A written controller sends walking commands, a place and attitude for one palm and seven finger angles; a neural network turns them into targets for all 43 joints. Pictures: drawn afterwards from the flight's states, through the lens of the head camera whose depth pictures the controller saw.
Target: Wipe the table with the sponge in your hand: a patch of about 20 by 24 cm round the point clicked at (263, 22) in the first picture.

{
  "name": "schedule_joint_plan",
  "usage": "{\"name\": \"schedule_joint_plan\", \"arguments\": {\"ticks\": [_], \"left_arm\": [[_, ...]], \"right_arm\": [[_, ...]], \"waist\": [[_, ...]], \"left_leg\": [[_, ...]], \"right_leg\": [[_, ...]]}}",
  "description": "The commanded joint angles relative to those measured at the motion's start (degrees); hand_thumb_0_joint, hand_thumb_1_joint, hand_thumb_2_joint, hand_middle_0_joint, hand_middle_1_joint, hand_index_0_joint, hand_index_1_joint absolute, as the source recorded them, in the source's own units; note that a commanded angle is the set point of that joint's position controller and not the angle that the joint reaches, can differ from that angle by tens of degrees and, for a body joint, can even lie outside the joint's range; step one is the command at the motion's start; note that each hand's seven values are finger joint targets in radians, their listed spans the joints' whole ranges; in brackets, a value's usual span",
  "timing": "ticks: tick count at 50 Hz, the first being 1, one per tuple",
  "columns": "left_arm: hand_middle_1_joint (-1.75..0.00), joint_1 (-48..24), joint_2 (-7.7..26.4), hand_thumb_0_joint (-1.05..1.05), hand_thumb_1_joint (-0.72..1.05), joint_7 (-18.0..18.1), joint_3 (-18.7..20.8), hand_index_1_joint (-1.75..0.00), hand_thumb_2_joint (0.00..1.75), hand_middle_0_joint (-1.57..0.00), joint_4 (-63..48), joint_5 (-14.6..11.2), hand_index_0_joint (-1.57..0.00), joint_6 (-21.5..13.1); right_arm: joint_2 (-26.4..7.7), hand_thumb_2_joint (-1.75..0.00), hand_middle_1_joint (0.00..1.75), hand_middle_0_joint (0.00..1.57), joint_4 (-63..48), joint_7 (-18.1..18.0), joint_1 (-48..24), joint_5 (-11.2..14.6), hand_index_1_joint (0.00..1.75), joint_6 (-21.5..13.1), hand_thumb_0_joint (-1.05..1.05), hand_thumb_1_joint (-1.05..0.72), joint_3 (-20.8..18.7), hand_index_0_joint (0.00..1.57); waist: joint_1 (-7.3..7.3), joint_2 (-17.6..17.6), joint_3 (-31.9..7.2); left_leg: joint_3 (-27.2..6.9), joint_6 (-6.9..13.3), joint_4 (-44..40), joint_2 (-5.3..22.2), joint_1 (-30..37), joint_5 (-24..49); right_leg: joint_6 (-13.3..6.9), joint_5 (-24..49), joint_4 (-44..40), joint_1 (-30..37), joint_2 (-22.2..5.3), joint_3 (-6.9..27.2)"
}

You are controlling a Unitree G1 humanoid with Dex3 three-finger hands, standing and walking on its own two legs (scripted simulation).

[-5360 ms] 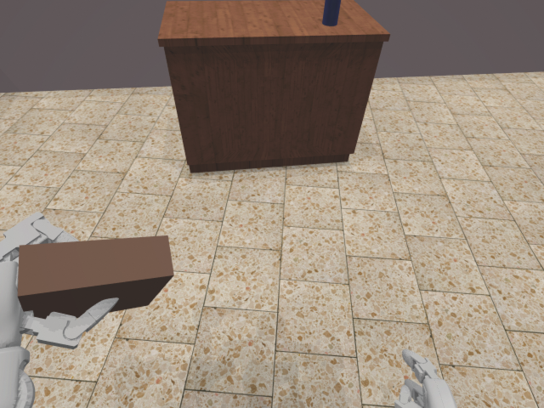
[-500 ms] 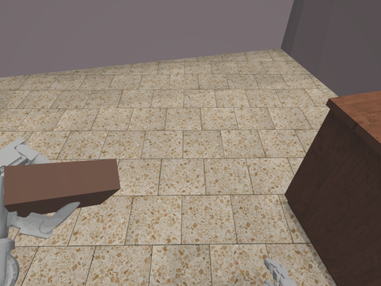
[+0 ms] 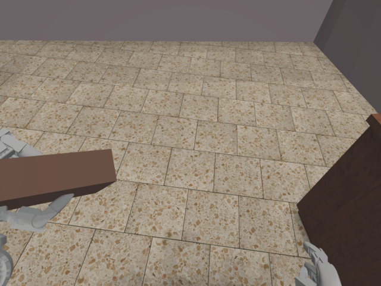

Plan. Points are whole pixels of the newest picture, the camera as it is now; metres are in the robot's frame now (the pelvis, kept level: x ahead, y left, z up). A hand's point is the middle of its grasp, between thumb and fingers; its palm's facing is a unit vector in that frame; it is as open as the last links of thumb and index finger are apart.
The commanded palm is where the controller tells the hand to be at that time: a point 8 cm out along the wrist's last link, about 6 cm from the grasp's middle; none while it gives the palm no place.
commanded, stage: walk to a spot facing it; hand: left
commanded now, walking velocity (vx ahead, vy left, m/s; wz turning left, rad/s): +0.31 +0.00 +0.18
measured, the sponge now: (73, 178) +0.23 +0.21 +0.17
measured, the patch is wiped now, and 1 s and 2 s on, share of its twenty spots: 0.00 0.00 0.00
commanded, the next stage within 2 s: turn to face it in 0.36 s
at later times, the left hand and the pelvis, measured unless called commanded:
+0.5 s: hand (74, 147) +0.28 +0.22 +0.18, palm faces +0.50 -0.73 -0.47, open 9.0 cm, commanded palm +0.21 +0.25 +0.19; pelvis +0.10 -0.05 +0.01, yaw +10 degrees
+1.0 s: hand (132, 114) +0.37 +0.15 +0.18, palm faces +0.35 -0.78 -0.53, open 9.0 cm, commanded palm +0.30 +0.20 +0.19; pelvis +0.14 -0.08 -0.01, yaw -2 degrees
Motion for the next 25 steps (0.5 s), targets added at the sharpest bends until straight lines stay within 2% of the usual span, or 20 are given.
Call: {"name": "schedule_joint_plan", "arguments": {"ticks": [1,2,4,7,9,10,12,13,14,15,16,17,18,19,21,22,23,25], "left_arm": [[-1.60,-5.24,11.85,0.00,0.10,-0.69,6.49,-1.60,1.30,-1.20,-14.95,0.74,-1.20,-4.69],[-1.60,-4.12,12.35,0.00,0.10,-0.81,7.32,-1.60,1.30,-1.20,-17.21,0.61,-1.20,-4.88],[-1.60,0.02,9.40,0.00,0.10,-1.17,6.05,-1.60,1.30,-1.20,-18.14,0.06,-1.20,-4.93],[-1.60,2.65,7.90,0.00,0.10,-1.57,5.93,-1.60,1.30,-1.20,-13.80,-0.57,-1.20,-4.61],[-1.60,1.59,7.11,0.00,0.10,-1.91,5.47,-1.60,1.30,-1.20,-9.73,-0.71,-1.20,-4.30],[-1.60,0.68,7.36,0.00,0.10,-2.03,5.70,-1.60,1.30,-1.20,-7.35,-0.73,-1.20,-3.92],[-1.60,-1.13,7.41,0.00,0.10,-2.05,5.38,-1.60,1.30,-1.20,-4.62,-0.51,-1.20,-2.84],[-1.60,-3.37,8.10,0.00,0.10,-2.05,5.03,-1.60,1.30,-1.20,-4.97,-0.07,-1.20,-2.51],[-1.60,-3.76,11.78,0.00,0.10,-1.78,7.24,-1.60,1.30,-1.20,-3.97,0.47,-1.20,-2.11],[-1.60,-5.72,13.53,0.00,0.10,-1.53,9.47,-1.60,1.30,-1.20,-4.60,-0.62,-1.20,-2.17],[-1.60,-4.99,12.00,0.00,0.10,-1.85,8.27,-1.60,1.30,-1.20,-5.02,-1.01,-1.20,-2.73],[-1.60,-3.75,13.20,0.00,0.10,-1.92,9.43,-1.60,1.30,-1.20,-6.40,-1.20,-1.20,-2.78],[-1.60,-3.22,11.66,0.00,0.10,-2.06,8.03,-1.60,1.30,-1.20,-9.26,-0.80,-1.20,-3.48],[-1.60,-1.95,11.56,0.00,0.10,-1.85,8.55,-1.60,1.30,-1.20,-9.43,-0.40,-1.20,-3.83],[-1.60,-1.34,11.36,0.00,0.10,-1.40,8.54,-1.60,1.30,-1.20,-12.04,-0.34,-1.20,-3.98],[-1.60,-0.96,11.77,0.00,0.10,-1.04,8.74,-1.60,1.30,-1.20,-14.15,-0.60,-1.20,-3.94],[-1.60,0.82,11.90,0.00,0.10,-0.64,9.35,-1.60,1.30,-1.20,-14.80,-0.63,-1.20,-3.89],[-1.60,3.12,10.97,0.00,0.10,0.29,9.46,-1.60,1.30,-1.20,-16.28,-1.03,-1.20,-3.72]], "right_arm": [[-3.86,-0.90,0.30,0.20,-7.18,1.50,-5.12,0.12,0.30,-3.26,0.00,-0.90,-0.14,0.20],[-3.58,-0.90,0.30,0.20,-6.76,1.50,-4.98,0.22,0.30,-3.70,0.00,-0.90,-0.21,0.20],[-3.13,-0.90,0.30,0.20,-6.55,2.04,-4.43,0.12,0.30,-4.45,0.00,-0.90,0.17,0.20],[-2.99,-0.90,0.30,0.20,-6.27,2.11,-4.45,-0.06,0.30,-4.86,0.00,-0.90,0.69,0.20],[-2.96,-0.90,0.30,0.20,-5.77,1.74,-4.48,-0.12,0.30,-4.57,0.00,-0.90,0.79,0.20],[-2.90,-0.90,0.30,0.20,-5.46,1.45,-4.75,-0.07,0.30,-4.25,0.00,-0.90,0.80,0.20],[-2.43,-0.90,0.30,0.20,-5.51,0.84,-5.11,0.25,0.30,-3.30,0.00,-0.90,1.13,0.20],[-1.70,-0.90,0.30,0.20,-5.43,0.93,-5.17,0.57,0.30,-2.84,0.00,-0.90,1.27,0.20],[-0.05,-0.90,0.30,0.20,-5.98,1.02,-5.16,0.38,0.30,-2.32,0.00,-0.90,1.83,0.20],[-1.70,-0.90,0.30,0.20,-6.63,1.12,-7.63,0.06,0.30,-2.86,0.00,-0.90,1.50,0.20],[-2.15,-0.90,0.30,0.20,-5.85,1.41,-7.13,-0.01,0.30,-2.82,0.00,-0.90,0.95,0.20],[-2.51,-0.90,0.30,0.20,-5.82,1.65,-8.67,0.20,0.30,-1.94,0.00,-0.90,1.22,0.20],[-1.96,-0.90,0.30,0.20,-5.98,1.82,-9.95,0.07,0.30,-1.41,0.00,-0.90,1.71,0.20],[-1.58,-0.90,0.30,0.20,-5.67,1.83,-9.96,-0.22,0.30,-0.94,0.00,-0.90,2.17,0.20],[-1.89,-0.90,0.30,0.20,-6.34,1.56,-9.75,-0.46,0.30,-0.68,0.00,-0.90,1.73,0.20],[-1.79,-0.90,0.30,0.20,-6.80,1.24,-9.94,-0.42,0.30,-0.70,0.00,-0.90,1.44,0.20],[-1.74,-0.90,0.30,0.20,-7.46,1.23,-9.13,-0.69,0.30,-0.74,0.00,-0.90,1.42,0.20],[-1.25,-0.90,0.30,0.20,-8.15,1.37,-8.06,-0.76,0.30,-0.78,0.00,-0.90,1.25,0.20]], "waist": [[-1.67,20.34,-6.67],[-1.08,18.28,-7.13],[-0.76,17.75,-7.71],[-0.75,18.63,-8.03],[-1.02,16.89,-7.29],[-0.73,14.74,-7.40],[-0.51,10.37,-9.26],[-0.49,3.32,-10.31],[-0.22,-13.74,-10.74],[0.89,-15.06,-10.10],[0.31,-13.11,-8.15],[0.66,-8.55,-6.54],[0.52,-5.47,-5.39],[0.21,-4.67,-5.38],[-0.30,-4.60,-6.54],[-0.35,-5.02,-7.77],[0.23,-4.68,-8.41],[0.80,-4.91,-9.72]], "left_leg": [[-33.08,14.54,-16.83,21.13,15.46,5.59],[-28.08,13.01,-15.73,19.02,15.30,8.06],[-19.40,10.05,-15.87,15.20,11.43,11.25],[-11.43,7.35,-16.20,12.62,5.98,10.77],[-10.42,6.64,-14.64,12.57,4.69,9.26],[-9.83,6.10,-12.53,12.29,3.56,6.46],[-7.33,4.03,-2.72,9.13,0.35,2.20],[-5.38,2.63,9.05,6.24,-5.56,-2.03],[-1.52,-0.18,26.22,-1.07,-19.56,-15.58],[-8.17,-1.09,36.76,-1.40,-23.31,-19.88],[-10.74,-1.73,41.57,0.75,-22.80,-17.19],[-11.05,-2.29,43.01,2.03,-23.84,-15.06],[-10.51,-3.08,42.45,3.04,-23.22,-13.24],[-9.41,-3.54,40.42,3.49,-21.83,-12.06],[-7.15,-3.56,32.05,3.88,-17.17,-10.28],[-6.07,-3.38,25.32,4.15,-13.86,-10.77],[-3.89,-3.10,20.11,3.51,-11.97,-10.31],[-0.64,-2.84,10.19,1.57,-9.08,-9.32]], "right_leg": [[0.75,-3.21,22.33,-25.69,-0.36,8.93],[1.07,-1.20,19.24,-25.24,-0.51,8.00],[1.46,2.51,11.78,-19.55,0.44,5.03],[1.96,7.17,-0.93,-8.81,2.70,0.54],[2.28,8.61,-7.57,-3.96,4.57,-1.68],[2.38,9.95,-11.20,-0.57,5.15,-2.42],[1.74,12.12,-19.90,9.15,6.21,-3.22],[-0.79,11.13,-23.65,14.81,0.25,4.32],[-6.80,14.40,-28.67,21.72,-13.85,25.58],[-9.64,13.63,-32.04,18.52,-20.28,33.87],[-10.54,8.12,-33.14,14.50,-20.65,32.81],[-10.72,7.96,-32.39,13.11,-20.31,29.44],[-10.12,12.15,-32.07,11.24,-18.98,22.77],[-8.88,16.46,-31.30,9.91,-17.15,15.67],[-7.64,22.11,-30.13,7.95,-15.54,8.61],[-7.31,23.80,-28.91,8.42,-15.57,6.17],[-7.61,26.94,-27.79,8.44,-14.84,5.03],[-8.40,34.15,-24.79,10.61,-13.39,5.36]]}}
